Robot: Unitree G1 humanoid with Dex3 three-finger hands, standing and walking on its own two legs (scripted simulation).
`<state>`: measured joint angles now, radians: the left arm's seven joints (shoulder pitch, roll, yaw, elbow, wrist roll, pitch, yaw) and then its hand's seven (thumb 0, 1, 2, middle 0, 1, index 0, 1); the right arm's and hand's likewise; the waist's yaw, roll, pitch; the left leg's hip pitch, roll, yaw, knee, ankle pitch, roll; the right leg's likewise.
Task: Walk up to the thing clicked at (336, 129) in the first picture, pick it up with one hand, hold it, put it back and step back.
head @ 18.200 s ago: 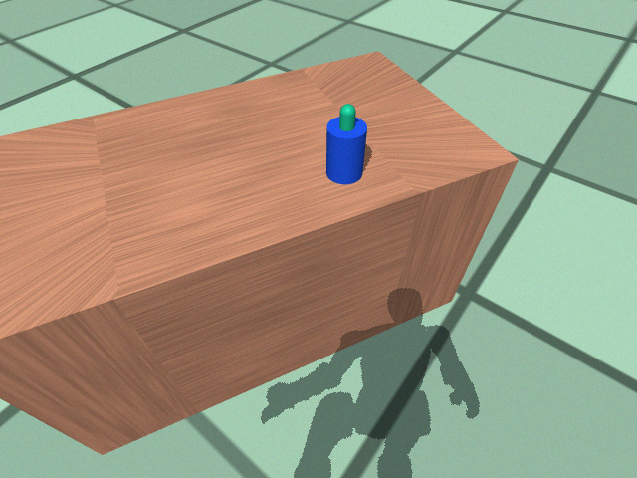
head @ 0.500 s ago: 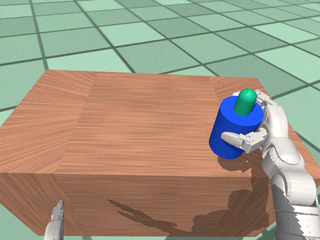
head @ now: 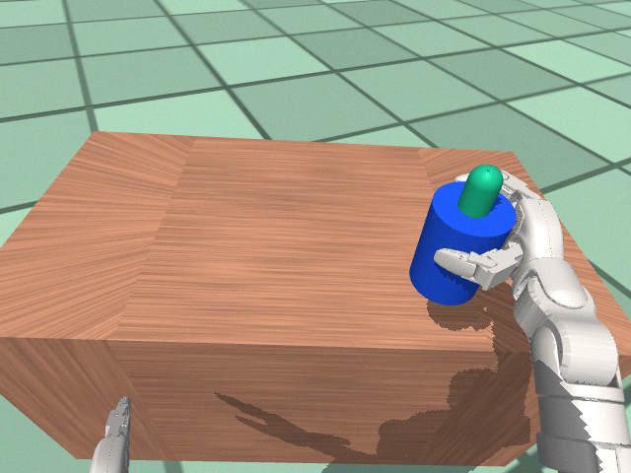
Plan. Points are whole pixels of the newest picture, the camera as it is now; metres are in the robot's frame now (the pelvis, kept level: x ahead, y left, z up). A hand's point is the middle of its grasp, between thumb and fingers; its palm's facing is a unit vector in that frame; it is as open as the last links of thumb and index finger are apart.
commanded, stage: crouch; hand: right
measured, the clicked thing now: (463, 230) +0.34 -0.15 +0.18
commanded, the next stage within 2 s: lower in 1.10 s
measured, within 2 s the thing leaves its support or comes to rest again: neither
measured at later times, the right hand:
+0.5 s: hand (448, 237) +0.41 -0.18 +0.10, palm faces +0.17 +0.99 -0.01, open 11.7 cm
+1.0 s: hand (441, 237) +0.45 -0.20 +0.06, palm faces +0.17 +0.99 +0.00, open 11.7 cm
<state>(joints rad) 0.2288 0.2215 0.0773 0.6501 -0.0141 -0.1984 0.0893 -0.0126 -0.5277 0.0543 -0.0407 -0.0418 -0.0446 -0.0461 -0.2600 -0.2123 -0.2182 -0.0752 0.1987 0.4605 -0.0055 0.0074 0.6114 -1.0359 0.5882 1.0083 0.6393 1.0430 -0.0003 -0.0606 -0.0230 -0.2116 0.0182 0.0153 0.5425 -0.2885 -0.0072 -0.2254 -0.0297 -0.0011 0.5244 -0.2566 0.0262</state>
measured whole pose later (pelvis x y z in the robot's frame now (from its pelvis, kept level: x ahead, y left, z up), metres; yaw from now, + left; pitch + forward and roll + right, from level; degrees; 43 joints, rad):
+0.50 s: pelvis +0.00 +0.00 -0.01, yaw +1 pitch +3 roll +0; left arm 0.24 0.20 0.04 0.59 0.00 -0.21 0.08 -0.01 -0.53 0.05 -0.05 -0.04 -0.05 -0.05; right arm -0.47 -0.27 -0.28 0.55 0.14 0.01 0.00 0.01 0.61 -1.03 0.60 1.00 0.65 1.03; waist 0.06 -0.01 -0.02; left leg -0.36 0.01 0.00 0.61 -0.30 -0.01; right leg -0.38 -0.04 -0.02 0.60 -0.28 0.03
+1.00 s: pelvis +0.00 -0.02 -0.02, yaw +2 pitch +10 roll +1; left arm 0.26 0.21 0.05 0.46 0.02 -0.14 0.06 -0.01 -0.52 0.05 -0.05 -0.04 -0.06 -0.05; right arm -0.63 -0.32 -0.32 0.88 0.10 -0.24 0.00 0.01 0.61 -1.04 0.59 1.00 0.64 1.03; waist 0.11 0.01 -0.06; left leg -0.54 0.00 -0.01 0.70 -0.33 -0.03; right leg -0.57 -0.05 -0.02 0.74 -0.34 0.01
